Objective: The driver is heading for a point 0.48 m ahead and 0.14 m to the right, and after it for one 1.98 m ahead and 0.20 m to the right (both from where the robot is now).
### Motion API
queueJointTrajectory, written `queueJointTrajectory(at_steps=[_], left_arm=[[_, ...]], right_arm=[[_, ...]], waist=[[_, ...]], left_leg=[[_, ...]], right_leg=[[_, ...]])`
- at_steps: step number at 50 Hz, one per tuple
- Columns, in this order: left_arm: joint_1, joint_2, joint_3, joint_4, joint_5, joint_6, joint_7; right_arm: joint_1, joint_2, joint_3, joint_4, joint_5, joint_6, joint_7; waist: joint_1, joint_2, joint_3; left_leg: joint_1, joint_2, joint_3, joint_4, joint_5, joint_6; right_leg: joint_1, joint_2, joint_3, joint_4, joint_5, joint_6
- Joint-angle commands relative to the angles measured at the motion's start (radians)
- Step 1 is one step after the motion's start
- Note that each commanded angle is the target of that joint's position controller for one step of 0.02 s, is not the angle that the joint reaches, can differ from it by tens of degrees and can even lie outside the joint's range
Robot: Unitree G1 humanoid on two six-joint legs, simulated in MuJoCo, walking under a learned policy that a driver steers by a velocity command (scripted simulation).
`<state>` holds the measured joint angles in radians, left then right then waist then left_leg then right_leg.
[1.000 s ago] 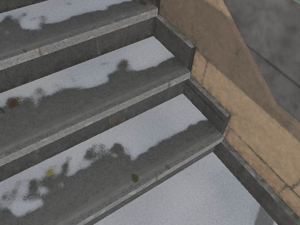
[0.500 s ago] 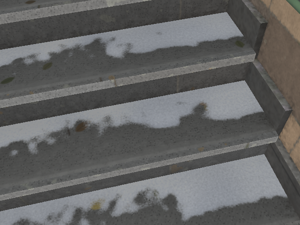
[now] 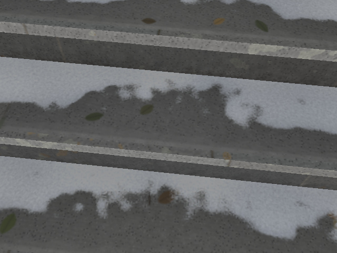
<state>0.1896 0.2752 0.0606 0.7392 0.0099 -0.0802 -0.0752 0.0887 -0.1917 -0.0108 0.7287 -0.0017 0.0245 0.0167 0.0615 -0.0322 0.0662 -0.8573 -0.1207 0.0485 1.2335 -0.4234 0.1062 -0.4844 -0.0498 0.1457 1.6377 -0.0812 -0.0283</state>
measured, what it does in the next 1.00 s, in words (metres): climbs, turning right: right foot 0.17 m higher, then left foot 0.17 m higher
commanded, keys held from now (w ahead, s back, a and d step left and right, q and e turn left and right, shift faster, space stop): w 0.14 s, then w+e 0.30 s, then e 0.46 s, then no key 0.10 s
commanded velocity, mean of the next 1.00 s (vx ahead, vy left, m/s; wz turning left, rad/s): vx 0.33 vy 0.00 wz -0.26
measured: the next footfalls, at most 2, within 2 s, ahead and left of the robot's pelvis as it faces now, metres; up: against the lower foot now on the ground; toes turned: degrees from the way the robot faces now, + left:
right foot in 0.36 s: +0.40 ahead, -0.04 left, +0.17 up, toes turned +3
left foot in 0.72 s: +0.68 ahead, +0.18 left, +0.34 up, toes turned -9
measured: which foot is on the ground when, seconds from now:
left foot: down 0.00-0.38, up 0.40-0.70, down 0.72-1.00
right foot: up 0.00-0.34, down 0.36-0.76, up 0.78-1.00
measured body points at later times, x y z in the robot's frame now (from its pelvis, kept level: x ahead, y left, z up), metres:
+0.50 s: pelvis +0.34 +0.03 +0.24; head +0.34 +0.06 +0.69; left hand +0.35 +0.28 +0.08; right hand +0.48 -0.23 +0.14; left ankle +0.30 +0.17 -0.23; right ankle +0.36 -0.05 -0.45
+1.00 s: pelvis +0.56 +0.10 +0.44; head +0.56 +0.10 +0.89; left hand +0.81 +0.28 +0.34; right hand +0.58 -0.18 +0.31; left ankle +0.64 +0.19 -0.28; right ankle +0.56 -0.05 -0.13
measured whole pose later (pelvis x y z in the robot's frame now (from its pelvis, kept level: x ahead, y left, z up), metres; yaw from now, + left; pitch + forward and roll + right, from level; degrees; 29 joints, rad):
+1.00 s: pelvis +0.56 +0.10 +0.44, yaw -18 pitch +6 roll +2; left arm 0.12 0.29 0.04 0.82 0.02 -0.06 -0.08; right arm 0.21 -0.21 -0.02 0.91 -0.05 -0.08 -0.04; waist -0.04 -0.05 -0.15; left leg -0.50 0.05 0.21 0.63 -0.24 0.05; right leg -0.99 -0.05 0.09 1.56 -0.18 -0.04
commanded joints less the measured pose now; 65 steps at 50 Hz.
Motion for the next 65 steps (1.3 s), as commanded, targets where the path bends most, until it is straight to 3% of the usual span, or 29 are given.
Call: queueJointTrajectory(at_steps=[1, 3, 9, 12, 13, 14, 15, 18, 19, 20, 21, 22, 25, 27, 30, 34, 36, 37, 38, 39, 41, 42, 44, 48, 55, 57, 59, 62, 65], left_arm=[[0.185, -0.018, -0.023, -0.031, 0.007, 0.001, -0.013], [0.105, -0.038, -0.049, -0.051, 0.004, 0.004, 0.014], [-0.209, -0.052, -0.102, -0.152, -0.022, -0.003, 0.039], [-0.438, -0.003, -0.084, -0.268, -0.048, 0.043, 0.033], [-0.343, -0.017, -0.080, -0.276, -0.035, 0.068, 0.020], [-0.358, 0.065, -0.056, -0.314, -0.053, 0.111, 0.009], [-0.346, 0.063, -0.069, -0.330, -0.018, 0.148, -0.010], [0.057, 0.040, -0.062, -0.202, -0.016, 0.203, 0.006], [0.594, 0.067, -0.032, 0.023, -0.003, 0.202, 0.022], [0.684, 0.086, -0.055, 0.145, 0.025, 0.167, 0.006], [0.571, 0.099, -0.018, 0.084, 0.080, 0.126, 0.008], [0.411, 0.076, -0.017, 0.133, 0.060, 0.077, -0.011], [0.107, -0.186, -0.099, 0.256, 0.049, 0.009, -0.027], [0.040, -0.115, -0.077, 0.188, 0.044, -0.040, -0.003], [0.330, -0.017, -0.068, 0.277, 0.098, -0.047, 0.010], [0.231, 0.087, -0.041, 0.115, -0.005, -0.072, -0.030], [0.162, 0.193, 0.001, 0.038, -0.044, -0.102, -0.027], [0.123, 0.135, 0.008, 0.021, -0.016, -0.112, -0.033], [0.345, -0.081, -0.041, 0.018, 0.070, -0.110, -0.043], [0.317, 0.001, 0.001, 0.105, 0.022, -0.057, -0.042], [0.228, -0.013, 0.009, 0.105, -0.018, -0.012, -0.007], [0.236, -0.045, -0.006, 0.131, 0.015, 0.001, 0.020], [0.166, -0.101, -0.038, 0.117, 0.037, 0.023, 0.025], [-0.076, -0.024, -0.043, 0.030, -0.003, 0.011, -0.002], [0.022, 0.025, -0.023, 0.087, 0.005, -0.027, -0.070], [-0.007, 0.061, -0.003, 0.078, -0.005, -0.055, -0.042], [-0.194, 0.173, 0.020, -0.023, 0.002, -0.057, -0.005], [-0.217, 0.081, 0.016, -0.022, -0.020, -0.016, 0.002], [-0.171, 0.065, 0.018, 0.015, -0.014, 0.004, 0.011]], right_arm=[[0.205, -0.129, -0.032, 0.097, -0.014, -0.032, 0.049], [0.227, -0.064, 0.002, 0.197, -0.096, -0.031, 0.080], [0.393, -0.065, 0.021, 0.308, -0.146, -0.098, 0.117], [0.441, -0.163, 0.011, 0.277, -0.090, -0.123, 0.115], [0.353, -0.173, 0.015, 0.247, -0.063, -0.141, 0.121], [0.338, -0.223, 0.000, 0.248, -0.034, -0.161, 0.129], [0.351, -0.322, -0.015, 0.229, -0.007, -0.169, 0.138], [0.371, -0.328, -0.039, 0.273, -0.031, -0.118, 0.143], [0.270, -0.341, -0.049, 0.214, -0.089, -0.100, 0.150], [0.349, -0.160, -0.021, 0.219, -0.160, -0.076, 0.189], [0.324, -0.199, -0.042, 0.164, -0.052, -0.071, 0.175], [0.186, -0.138, -0.029, 0.106, -0.032, -0.073, 0.126], [0.128, -0.030, 0.040, 0.003, -0.094, -0.052, 0.037], [0.003, -0.044, 0.046, -0.086, -0.020, -0.066, 0.004], [-0.266, -0.064, 0.070, -0.192, -0.021, -0.090, -0.015], [-0.287, 0.018, 0.089, -0.198, -0.020, -0.045, 0.011], [-0.088, -0.148, 0.020, -0.110, -0.013, -0.041, 0.003], [0.141, -0.209, -0.007, -0.041, -0.032, -0.052, -0.030], [0.291, -0.255, -0.021, -0.014, -0.035, -0.047, -0.041], [0.311, -0.277, -0.033, -0.032, -0.087, -0.038, -0.027], [0.010, -0.205, -0.028, 0.026, -0.026, -0.117, -0.018], [-0.043, -0.045, 0.010, 0.061, -0.011, -0.132, -0.013], [-0.164, 0.091, 0.034, 0.067, -0.003, -0.144, -0.044], [-0.026, -0.040, -0.010, 0.092, -0.056, -0.135, -0.081], [-0.261, -0.123, 0.010, 0.029, -0.016, -0.181, 0.028], [-0.067, -0.103, 0.008, 0.095, 0.017, -0.175, 0.059], [0.342, -0.064, -0.003, 0.159, 0.012, -0.154, 0.026], [0.033, -0.104, -0.020, 0.062, -0.006, -0.134, 0.020], [0.050, -0.056, -0.010, 0.074, -0.005, -0.140, 0.052]], waist=[[-0.023, 0.138, -0.234], [0.005, 0.025, -0.137], [0.020, -0.014, -0.085], [-0.024, 0.177, -0.122], [0.093, 0.267, -0.142], [0.117, 0.200, -0.236], [0.123, 0.266, -0.264], [0.171, 0.219, -0.276], [0.284, 0.055, -0.490], [0.148, -0.367, -0.586], [0.175, -0.103, -0.418], [0.094, -0.016, -0.149], [-0.157, 0.148, -0.129], [-0.128, 0.002, -0.129], [-0.024, 0.071, -0.166], [-0.103, -0.128, -0.206], [-0.196, -0.114, -0.294], [-0.242, -0.060, -0.429], [-0.199, 0.374, -0.809], [-0.268, 0.433, -0.618], [-0.084, 0.160, -0.212], [-0.048, 0.005, -0.229], [0.026, -0.016, -0.219], [-0.064, 0.040, -0.270], [0.085, 0.036, -0.166], [0.019, 0.026, -0.179], [-0.188, -0.171, -0.335], [-0.092, -0.047, -0.201], [-0.079, -0.002, -0.176]], left_leg=[[0.476, 0.232, -0.759, -0.776, -0.059, 0.068], [0.422, 0.250, -0.700, -0.785, 0.074, 0.050], [0.336, 0.138, -0.289, -0.874, 0.017, -0.125], [0.342, 0.195, -0.227, -1.010, 0.465, -0.052], [0.220, 0.198, -0.130, -1.007, 1.124, -0.022], [0.136, 0.172, -0.103, -1.008, 1.607, -0.031], [0.292, 0.304, -0.158, -0.976, 2.054, 0.041], [0.899, 0.413, -0.158, -0.504, 2.611, -0.009], [0.645, 0.369, -0.193, -0.040, 2.349, -0.025], [0.036, 0.008, -0.257, 0.590, 0.505, -0.128], [-0.261, -0.107, -0.444, 0.874, 0.428, -0.017], [-0.525, -0.092, -0.406, 1.054, 0.392, 0.044], [-0.467, 0.099, -0.245, 0.884, 0.278, 0.123], [-0.301, 0.109, -0.112, 0.948, -0.031, 0.037], [-0.327, 0.137, -0.058, 0.577, 0.012, 0.003], [0.255, 0.110, 0.087, 0.235, 0.093, -0.091], [0.387, 0.010, 0.124, -0.142, 0.138, -0.058], [0.689, 0.097, -0.109, -0.273, 0.478, 0.041], [1.106, 0.432, -0.762, -0.567, 0.643, 0.374], [0.807, 0.562, -1.151, -0.813, 0.237, 0.419], [0.404, 0.458, -0.705, -0.796, -0.246, 0.200], [0.328, 0.444, -0.517, -0.740, -0.113, 0.165], [0.262, 0.371, -0.297, -0.791, 0.063, 0.092], [0.404, 0.322, -0.077, -0.858, 0.248, 0.093], [0.203, 0.253, 0.138, -0.829, 0.283, -0.039], [0.441, 0.283, 0.096, -0.693, 0.377, 0.001], [0.482, 0.162, 0.112, -0.567, 0.035, -0.117], [0.533, 0.166, 0.125, -0.634, 0.093, -0.090], [0.583, 0.188, 0.109, -0.708, 0.131, -0.072]], right_leg=[[-0.583, 0.097, 0.165, 0.441, 0.216, -0.120], [-0.785, 0.131, 0.233, 0.510, 0.263, -0.169], [-0.866, 0.153, -0.037, 0.456, 0.133, -0.212], [-0.753, 0.116, -0.277, 0.278, -0.019, -0.094], [-0.473, 0.143, -0.395, 0.191, -0.047, -0.104], [-0.194, 0.190, -0.452, 0.025, -0.014, -0.090], [-0.116, 0.209, -0.462, -0.181, -0.110, -0.036], [-0.186, 0.267, -0.351, -0.827, -0.279, -0.084], [0.276, 0.227, -0.060, -0.859, -0.024, -0.182], [0.650, -0.046, 0.578, -0.959, 0.501, -0.522], [0.562, -0.141, 0.783, -1.140, 0.053, -0.449], [0.439, -0.110, 0.635, -1.098, -0.116, -0.375], [0.122, -0.009, 0.191, -1.169, 0.081, -0.248], [-0.117, 0.048, 0.071, -1.266, 0.130, -0.217], [-0.053, 0.071, 0.164, -1.283, 0.036, -0.152], [-0.223, -0.091, 0.221, -1.470, 0.509, -0.224], [0.050, -0.065, 0.149, -1.270, 1.293, -0.182], [-0.023, -0.026, 0.135, -0.988, 1.273, -0.113], [-0.315, 0.117, 0.121, -0.643, 0.414, -0.036], [-0.389, 0.187, 0.192, 0.053, -0.126, 0.001], [-0.573, 0.092, 0.100, 0.221, 0.016, -0.023], [-0.505, 0.046, 0.060, 0.176, 0.013, -0.044], [-0.438, -0.013, 0.030, 0.067, -0.145, -0.044], [-0.500, 0.005, -0.039, -0.029, -0.054, -0.006], [0.193, -0.026, -0.159, -0.796, 0.130, 0.077], [0.206, 0.019, -0.211, -1.127, 0.146, 0.043], [0.312, -0.169, 0.042, -1.106, 0.597, -0.205], [0.059, -0.077, 0.001, -1.166, -0.187, -0.110], [0.051, -0.043, -0.039, -1.175, -0.240, -0.079]])
Velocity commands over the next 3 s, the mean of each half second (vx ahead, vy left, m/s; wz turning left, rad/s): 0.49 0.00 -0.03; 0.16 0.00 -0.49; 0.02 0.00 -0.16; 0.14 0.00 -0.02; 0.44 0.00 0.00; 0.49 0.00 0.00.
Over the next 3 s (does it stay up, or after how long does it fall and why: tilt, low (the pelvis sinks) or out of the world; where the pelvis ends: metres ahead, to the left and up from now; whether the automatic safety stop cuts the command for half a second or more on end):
stays up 1.17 0.02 0.71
